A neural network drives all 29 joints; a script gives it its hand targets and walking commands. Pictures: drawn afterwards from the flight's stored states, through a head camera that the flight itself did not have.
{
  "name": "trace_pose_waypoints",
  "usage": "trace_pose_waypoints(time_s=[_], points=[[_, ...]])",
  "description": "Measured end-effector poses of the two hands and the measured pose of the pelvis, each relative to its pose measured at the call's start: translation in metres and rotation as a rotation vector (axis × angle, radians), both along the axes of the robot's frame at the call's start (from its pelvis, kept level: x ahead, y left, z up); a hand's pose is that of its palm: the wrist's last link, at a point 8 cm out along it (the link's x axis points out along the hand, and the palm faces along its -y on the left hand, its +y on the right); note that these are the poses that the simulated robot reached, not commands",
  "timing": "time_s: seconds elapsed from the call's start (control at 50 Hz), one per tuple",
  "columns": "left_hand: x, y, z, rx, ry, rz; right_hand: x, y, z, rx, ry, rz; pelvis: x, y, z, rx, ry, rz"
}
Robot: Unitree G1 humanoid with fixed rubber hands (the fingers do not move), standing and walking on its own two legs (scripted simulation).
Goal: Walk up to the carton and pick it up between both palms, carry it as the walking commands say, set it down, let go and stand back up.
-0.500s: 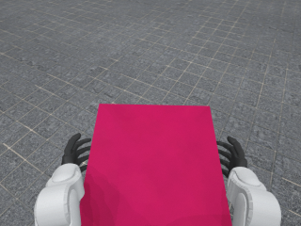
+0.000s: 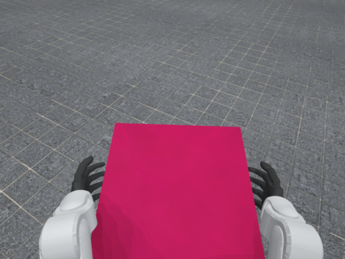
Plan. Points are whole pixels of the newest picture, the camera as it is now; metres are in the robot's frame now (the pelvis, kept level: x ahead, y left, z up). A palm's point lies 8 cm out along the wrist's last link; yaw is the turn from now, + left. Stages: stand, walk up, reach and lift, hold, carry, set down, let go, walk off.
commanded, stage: carry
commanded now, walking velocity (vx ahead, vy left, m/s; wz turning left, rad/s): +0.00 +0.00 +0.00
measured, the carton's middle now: (175, 199) +0.28 +0.00 +0.01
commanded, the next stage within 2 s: none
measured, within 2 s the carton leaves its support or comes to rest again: neither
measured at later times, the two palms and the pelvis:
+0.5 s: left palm (72, 181) +0.29 +0.23 +0.07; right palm (238, 188) +0.27 -0.13 +0.07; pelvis +0.04 +0.05 -0.01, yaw -1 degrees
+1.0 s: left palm (70, 157) +0.34 +0.24 +0.09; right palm (227, 167) +0.32 -0.12 +0.08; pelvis +0.10 +0.06 -0.02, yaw -1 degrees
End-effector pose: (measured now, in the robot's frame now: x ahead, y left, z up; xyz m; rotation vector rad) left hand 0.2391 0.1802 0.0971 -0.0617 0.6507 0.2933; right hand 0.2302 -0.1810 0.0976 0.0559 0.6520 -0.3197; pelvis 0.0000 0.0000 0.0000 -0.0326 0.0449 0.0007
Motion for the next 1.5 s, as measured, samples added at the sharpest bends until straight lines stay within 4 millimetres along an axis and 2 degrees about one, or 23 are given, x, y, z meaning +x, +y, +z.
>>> trace_pose_waypoints(time_s=[0.1,0.16,0.22,0.28,0.4,0.5,0.6,0.7,0.84,0.94,1.02,1.16,1.26,1.32,1.38,1.5], points=[[0.012,0.011,0.005,-0.01,-0.024,0.0,0.011,0.011,0.007,-0.008,-0.024,-0.001,0.011,0.01,0.0,-0.007,0.006,0.003],[0.019,0.015,0.0,-0.009,-0.037,-0.001,0.018,0.015,0.002,-0.005,-0.037,-0.002,0.019,0.014,-0.008,-0.026,0.001,-0.009],[0.03,0.016,-0.01,0.003,-0.044,-0.008,0.027,0.016,-0.013,0.008,-0.045,-0.009,0.028,0.016,-0.023,-0.045,-0.001,-0.016],[0.033,0.021,-0.023,0.003,0.005,-0.004,0.03,0.021,-0.028,0.007,0.007,-0.005,0.031,0.021,-0.025,-0.042,-0.002,0.01],[0.03,0.041,-0.047,-0.042,0.063,0.009,0.031,0.041,-0.033,-0.038,0.065,0.003,0.034,0.038,-0.023,0.004,-0.017,-0.012],[0.048,0.046,-0.031,-0.028,0.034,-0.01,0.041,0.047,-0.024,-0.032,0.04,-0.009,0.042,0.048,-0.014,0.002,-0.006,-0.017],[0.072,0.044,-0.012,0.01,-0.045,-0.038,0.058,0.045,-0.017,-0.007,-0.04,-0.029,0.055,0.054,-0.016,0.015,0.003,-0.025],[0.081,0.049,-0.004,0.04,-0.023,-0.036,0.067,0.049,-0.017,0.032,-0.019,-0.031,0.07,0.058,-0.01,0.004,0.001,-0.022],[0.086,0.062,-0.005,-0.008,-0.035,-0.008,0.081,0.062,-0.003,-0.002,-0.032,-0.015,0.082,0.064,-0.01,-0.003,0.006,-0.009],[0.093,0.061,-0.011,0.002,-0.04,-0.002,0.09,0.061,-0.014,0.01,-0.037,-0.011,0.093,0.064,-0.02,0.004,-0.018,-0.027],[0.099,0.061,-0.008,0.025,-0.012,-0.003,0.093,0.061,-0.021,0.037,-0.008,-0.018,0.101,0.065,-0.018,-0.001,-0.018,-0.009],[0.114,0.067,-0.005,-0.005,-0.029,-0.012,0.103,0.067,-0.005,0.0,-0.024,-0.034,0.108,0.071,-0.013,0.002,0.016,0.002],[0.126,0.069,-0.015,0.011,-0.023,-0.015,0.113,0.07,-0.021,0.02,-0.021,-0.036,0.116,0.075,-0.023,-0.01,-0.012,-0.048],[0.134,0.066,-0.016,0.028,-0.022,-0.031,0.119,0.068,-0.032,0.043,-0.018,-0.046,0.126,0.077,-0.028,-0.019,-0.017,-0.011],[0.136,0.073,-0.02,0.031,-0.01,-0.005,0.128,0.074,-0.033,0.031,-0.005,-0.017,0.129,0.077,-0.027,-0.014,-0.025,-0.011],[0.147,0.082,-0.043,-0.021,0.031,-0.016,0.143,0.082,-0.035,-0.023,0.034,-0.014,0.144,0.085,-0.026,0.015,-0.061,-0.012]])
